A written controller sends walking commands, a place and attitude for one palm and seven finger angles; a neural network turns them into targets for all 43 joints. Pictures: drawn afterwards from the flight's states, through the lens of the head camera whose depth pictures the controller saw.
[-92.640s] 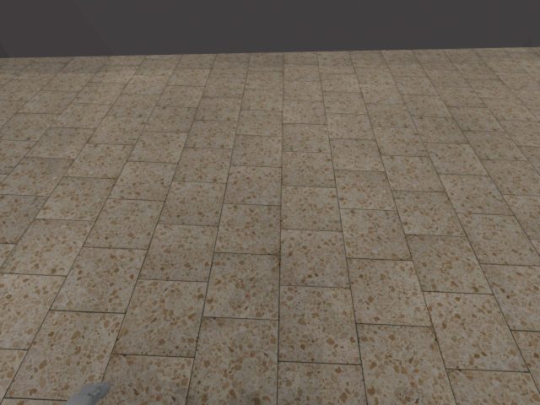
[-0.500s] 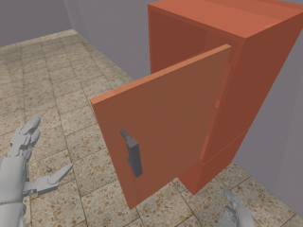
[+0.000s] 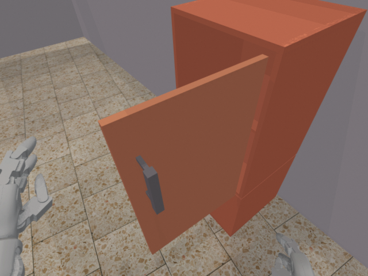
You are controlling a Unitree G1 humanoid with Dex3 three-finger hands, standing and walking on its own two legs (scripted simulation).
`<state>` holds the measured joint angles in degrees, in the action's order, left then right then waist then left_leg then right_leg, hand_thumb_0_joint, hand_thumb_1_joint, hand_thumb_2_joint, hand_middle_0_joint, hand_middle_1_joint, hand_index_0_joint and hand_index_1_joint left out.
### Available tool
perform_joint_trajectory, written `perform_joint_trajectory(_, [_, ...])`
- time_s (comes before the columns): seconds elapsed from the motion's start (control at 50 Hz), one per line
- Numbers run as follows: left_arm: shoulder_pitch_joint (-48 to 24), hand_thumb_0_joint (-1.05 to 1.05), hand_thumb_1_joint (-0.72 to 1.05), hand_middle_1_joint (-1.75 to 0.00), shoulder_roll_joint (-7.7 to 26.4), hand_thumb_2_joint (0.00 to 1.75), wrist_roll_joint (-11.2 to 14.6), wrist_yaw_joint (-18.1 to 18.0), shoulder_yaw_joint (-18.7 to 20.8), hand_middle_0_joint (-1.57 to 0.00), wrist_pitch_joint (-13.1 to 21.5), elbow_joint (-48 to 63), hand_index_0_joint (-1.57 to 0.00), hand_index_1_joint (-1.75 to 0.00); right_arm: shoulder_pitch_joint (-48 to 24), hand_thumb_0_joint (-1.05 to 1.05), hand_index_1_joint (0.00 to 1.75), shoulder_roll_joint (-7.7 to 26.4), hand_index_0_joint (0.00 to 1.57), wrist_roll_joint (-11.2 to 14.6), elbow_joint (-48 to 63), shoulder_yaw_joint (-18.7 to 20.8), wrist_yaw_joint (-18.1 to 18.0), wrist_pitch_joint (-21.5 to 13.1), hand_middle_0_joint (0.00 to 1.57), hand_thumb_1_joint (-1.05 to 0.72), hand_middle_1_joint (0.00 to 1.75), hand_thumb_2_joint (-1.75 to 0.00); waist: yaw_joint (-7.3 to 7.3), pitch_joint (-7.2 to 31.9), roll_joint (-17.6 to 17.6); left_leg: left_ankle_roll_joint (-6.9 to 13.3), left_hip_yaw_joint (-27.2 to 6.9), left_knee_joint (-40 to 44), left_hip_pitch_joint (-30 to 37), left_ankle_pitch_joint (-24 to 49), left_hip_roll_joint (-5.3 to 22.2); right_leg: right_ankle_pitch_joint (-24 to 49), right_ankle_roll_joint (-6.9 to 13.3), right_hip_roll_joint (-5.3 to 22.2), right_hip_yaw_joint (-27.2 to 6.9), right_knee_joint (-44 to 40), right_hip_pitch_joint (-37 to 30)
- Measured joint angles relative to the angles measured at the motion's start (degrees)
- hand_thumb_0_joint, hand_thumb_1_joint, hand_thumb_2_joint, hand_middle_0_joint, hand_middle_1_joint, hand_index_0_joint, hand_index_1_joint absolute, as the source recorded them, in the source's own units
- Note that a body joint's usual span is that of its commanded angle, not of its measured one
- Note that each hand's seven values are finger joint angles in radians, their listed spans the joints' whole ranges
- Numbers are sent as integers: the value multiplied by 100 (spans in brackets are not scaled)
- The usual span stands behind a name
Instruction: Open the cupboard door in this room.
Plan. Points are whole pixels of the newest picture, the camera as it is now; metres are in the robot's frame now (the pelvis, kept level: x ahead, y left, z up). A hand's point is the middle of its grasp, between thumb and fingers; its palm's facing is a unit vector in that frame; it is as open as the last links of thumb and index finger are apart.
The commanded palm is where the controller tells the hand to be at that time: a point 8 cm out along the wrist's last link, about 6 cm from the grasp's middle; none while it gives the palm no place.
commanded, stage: draw the hand back to the body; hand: left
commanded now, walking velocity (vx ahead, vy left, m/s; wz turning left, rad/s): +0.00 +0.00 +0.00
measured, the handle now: (150, 185) +0.27 +0.11 +0.08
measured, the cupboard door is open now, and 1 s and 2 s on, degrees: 88 88 88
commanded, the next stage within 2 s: step back with the hand held close in 0.10 s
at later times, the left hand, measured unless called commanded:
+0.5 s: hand (42, 207) +0.18 +0.27 +0.14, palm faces +0.32 -0.80 -0.50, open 7.4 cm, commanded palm +0.11 +0.32 +0.17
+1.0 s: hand (0, 249) +0.10 +0.29 +0.15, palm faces +0.41 -0.79 -0.46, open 7.4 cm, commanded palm +0.04 +0.33 +0.17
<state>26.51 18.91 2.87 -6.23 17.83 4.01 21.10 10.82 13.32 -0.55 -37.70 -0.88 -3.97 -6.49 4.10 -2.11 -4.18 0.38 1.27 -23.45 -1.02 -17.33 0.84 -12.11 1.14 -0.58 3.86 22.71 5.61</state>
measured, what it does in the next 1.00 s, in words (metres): shifts its weight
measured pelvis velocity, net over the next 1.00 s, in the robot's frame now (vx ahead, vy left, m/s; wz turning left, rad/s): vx -0.11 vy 0.04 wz -0.01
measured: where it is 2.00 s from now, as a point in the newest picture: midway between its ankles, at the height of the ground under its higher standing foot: outside the picture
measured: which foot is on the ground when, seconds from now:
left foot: down 0.00-1.00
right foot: down 0.00-1.00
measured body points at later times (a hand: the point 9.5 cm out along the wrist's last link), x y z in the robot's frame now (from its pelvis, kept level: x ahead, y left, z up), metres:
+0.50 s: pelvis -0.03 +0.02 +0.00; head -0.01 +0.01 +0.45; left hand +0.15 +0.31 +0.17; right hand +0.14 -0.22 -0.09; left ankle -0.04 +0.11 -0.74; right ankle +0.01 -0.11 -0.74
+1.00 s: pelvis -0.11 +0.04 -0.03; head -0.08 +0.05 +0.42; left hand +0.08 +0.33 +0.17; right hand +0.06 -0.21 -0.10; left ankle -0.05 +0.11 -0.74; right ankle +0.01 -0.11 -0.74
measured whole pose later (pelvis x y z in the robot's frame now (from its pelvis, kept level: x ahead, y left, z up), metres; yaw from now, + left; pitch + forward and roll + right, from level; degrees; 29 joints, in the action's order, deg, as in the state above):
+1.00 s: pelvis -0.11 +0.04 -0.03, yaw +0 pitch -1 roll -1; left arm 29.2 22.6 0.0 -8.7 24.1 13.0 31.5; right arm 11.2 12.4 -0.5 -32.7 -0.6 -4.2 -3.8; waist -0.1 -4.1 1.5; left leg 3.4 3.1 -40.8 -23.7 -17.4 -1.6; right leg -8.8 -1.1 2.1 1.1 35.3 26.3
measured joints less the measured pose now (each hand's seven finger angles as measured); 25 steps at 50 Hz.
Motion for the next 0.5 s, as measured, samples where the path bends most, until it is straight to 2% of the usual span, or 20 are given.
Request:
perform_joint_trajectory(0.26, [-143,2,89,-30,26,89,-11,-3,86,-21,104,-7,-21,-30,14,1,30,-44,21,26,-14,-45,7,-64,20,-91,30,-90,-4,-23,-14,20,2,-32,-51,79,-12,129,-11,11,-3,-67,2])
perform_joint_trajectory(0.36, [-165,2,89,-30,209,89,-65,-24,471,-21,471,23,-21,-30,-113,1,30,-57,21,9,183,-94,42,108,20,-90,30,-90,-189,-14,57,46,12,-182,-542,130,8,329,-27,-10,-9,-174,382])
perform_joint_trajectory(0.5, [429,2,90,-30,295,89,-116,12,307,-21,514,379,-21,-30,-140,1,30,15,21,14,377,74,6,327,20,-90,30,-90,-390,-75,212,166,194,-266,-974,227,-147,395,-153,144,-196,88,943])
